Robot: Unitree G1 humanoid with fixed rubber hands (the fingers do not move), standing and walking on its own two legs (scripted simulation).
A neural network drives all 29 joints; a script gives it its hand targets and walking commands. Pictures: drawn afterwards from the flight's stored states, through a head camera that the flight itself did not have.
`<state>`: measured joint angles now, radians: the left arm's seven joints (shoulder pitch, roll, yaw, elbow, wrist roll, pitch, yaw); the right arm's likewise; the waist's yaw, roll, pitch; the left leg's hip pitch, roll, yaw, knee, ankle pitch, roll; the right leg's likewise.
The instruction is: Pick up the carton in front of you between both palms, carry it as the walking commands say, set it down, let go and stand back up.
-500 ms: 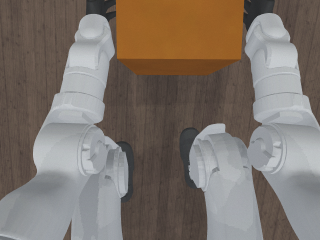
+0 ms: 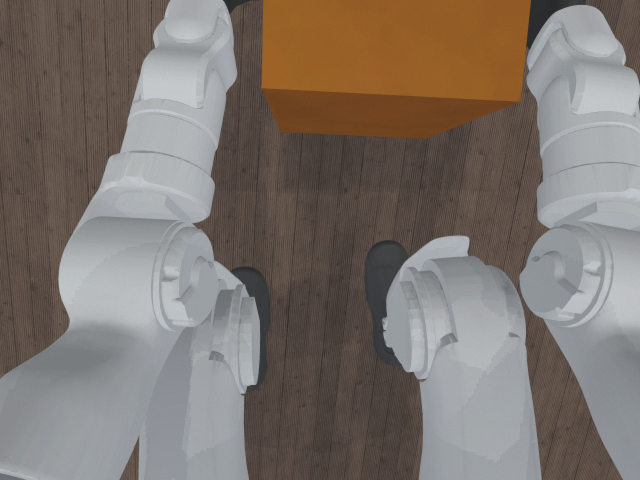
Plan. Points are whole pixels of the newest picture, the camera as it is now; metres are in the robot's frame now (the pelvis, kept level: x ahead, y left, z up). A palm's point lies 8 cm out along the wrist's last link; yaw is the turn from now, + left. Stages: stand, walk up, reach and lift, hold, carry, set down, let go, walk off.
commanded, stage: set down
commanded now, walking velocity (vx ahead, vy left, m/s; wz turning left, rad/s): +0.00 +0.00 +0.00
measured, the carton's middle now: (372, 26) +0.54 -0.10 -0.23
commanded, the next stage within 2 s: let go in 1.64 s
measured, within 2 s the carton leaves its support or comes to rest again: rests again in 0.32 s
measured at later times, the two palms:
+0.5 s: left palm (167, 21) +0.55 +0.11 -0.20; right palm (541, 40) +0.50 -0.26 -0.20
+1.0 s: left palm out of the picture +0.58 +0.10 -0.04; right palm out of the picture +0.52 -0.28 -0.04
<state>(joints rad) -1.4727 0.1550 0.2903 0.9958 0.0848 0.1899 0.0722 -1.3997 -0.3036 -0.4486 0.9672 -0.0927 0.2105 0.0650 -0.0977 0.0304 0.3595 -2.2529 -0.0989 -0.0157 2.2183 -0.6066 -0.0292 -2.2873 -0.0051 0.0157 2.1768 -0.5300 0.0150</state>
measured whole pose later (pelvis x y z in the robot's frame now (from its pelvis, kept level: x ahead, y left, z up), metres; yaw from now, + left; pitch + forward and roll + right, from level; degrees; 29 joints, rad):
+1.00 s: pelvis +0.01 -0.01 +0.07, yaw +0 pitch +43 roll +2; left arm -1.34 0.29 0.18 1.00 -0.07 0.16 0.13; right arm -1.27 -0.35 -0.27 0.98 0.11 0.13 -0.05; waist -0.10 0.03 0.08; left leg -2.13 -0.06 -0.01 1.96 -0.59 -0.03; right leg -2.19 0.02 0.03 1.93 -0.50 0.01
